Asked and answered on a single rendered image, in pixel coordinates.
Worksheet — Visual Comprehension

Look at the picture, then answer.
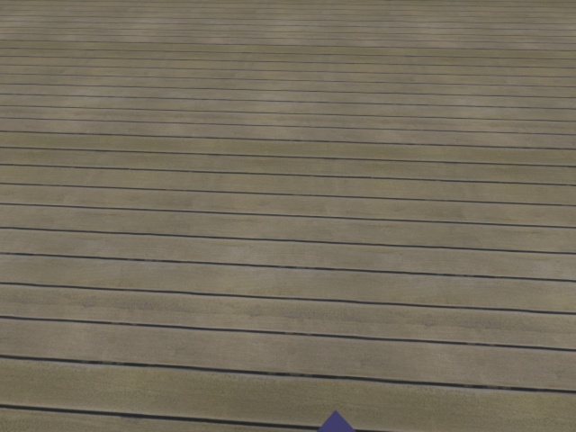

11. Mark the carton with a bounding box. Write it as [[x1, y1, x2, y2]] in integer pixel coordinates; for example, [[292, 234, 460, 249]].
[[317, 410, 356, 432]]

